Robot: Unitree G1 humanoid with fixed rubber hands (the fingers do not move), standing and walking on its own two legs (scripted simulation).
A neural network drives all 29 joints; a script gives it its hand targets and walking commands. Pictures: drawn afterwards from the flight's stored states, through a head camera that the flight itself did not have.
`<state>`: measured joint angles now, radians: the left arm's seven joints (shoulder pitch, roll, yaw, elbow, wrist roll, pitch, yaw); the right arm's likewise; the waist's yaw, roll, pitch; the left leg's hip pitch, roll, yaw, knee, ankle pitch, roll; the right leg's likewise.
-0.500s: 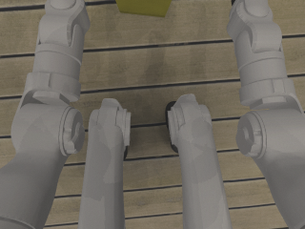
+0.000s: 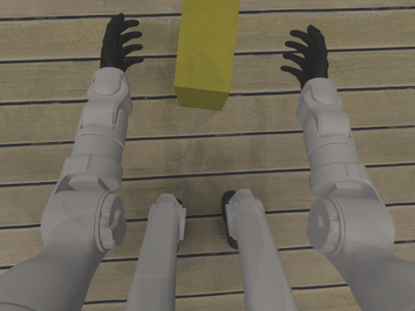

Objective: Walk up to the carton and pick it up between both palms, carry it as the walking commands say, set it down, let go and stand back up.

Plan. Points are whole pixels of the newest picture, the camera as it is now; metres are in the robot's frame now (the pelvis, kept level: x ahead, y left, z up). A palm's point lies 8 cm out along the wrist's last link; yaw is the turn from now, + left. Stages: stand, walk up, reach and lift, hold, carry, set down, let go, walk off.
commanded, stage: set down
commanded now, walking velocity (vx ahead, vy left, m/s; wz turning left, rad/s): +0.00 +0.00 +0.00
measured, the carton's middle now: (205, 61) +0.66 -0.02 -0.46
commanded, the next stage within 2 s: let go in 0.34 s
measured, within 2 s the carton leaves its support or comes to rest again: neither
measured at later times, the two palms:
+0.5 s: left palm (91, 73) +0.47 +0.15 -0.02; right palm (331, 79) +0.46 -0.18 -0.03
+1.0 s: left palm out of the picture +0.31 +0.21 +0.09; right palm out of the picture +0.29 -0.23 +0.10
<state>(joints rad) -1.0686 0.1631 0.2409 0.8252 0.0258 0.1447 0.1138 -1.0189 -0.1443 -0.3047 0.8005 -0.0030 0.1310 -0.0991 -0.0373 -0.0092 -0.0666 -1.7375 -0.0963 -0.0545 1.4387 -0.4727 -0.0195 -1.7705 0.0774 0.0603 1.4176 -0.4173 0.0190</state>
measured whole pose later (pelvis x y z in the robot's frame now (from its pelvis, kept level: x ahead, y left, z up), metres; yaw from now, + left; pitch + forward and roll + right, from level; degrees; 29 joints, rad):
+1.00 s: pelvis +0.08 +0.00 +0.18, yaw -1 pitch +14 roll +0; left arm 0.00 0.15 0.08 0.55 0.06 0.00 0.00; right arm 0.03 -0.15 -0.08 0.51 -0.04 0.00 0.05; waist -0.02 -0.02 -0.01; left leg -0.53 -0.05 -0.08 0.56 -0.27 0.01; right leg -0.57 0.05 0.09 0.56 -0.23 0.00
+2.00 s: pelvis +0.11 +0.01 +0.19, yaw -1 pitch +0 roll +0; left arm 0.19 0.32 0.04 0.77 0.04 0.02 0.03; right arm 0.19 -0.31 -0.04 0.73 -0.03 0.03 -0.03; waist 0.00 0.00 0.02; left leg -0.16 -0.05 -0.09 0.50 -0.33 0.03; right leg -0.19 0.05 0.09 0.49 -0.29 0.00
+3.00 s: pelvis +0.09 -0.01 +0.20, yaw -2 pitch -2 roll +0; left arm 0.12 0.35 0.02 1.02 0.02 0.00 0.01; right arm 0.16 -0.35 -0.01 0.96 -0.02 0.00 -0.03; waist 0.00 0.00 0.03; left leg -0.08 -0.02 -0.08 0.36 -0.24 0.00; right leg -0.12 0.07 0.10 0.36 -0.19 -0.02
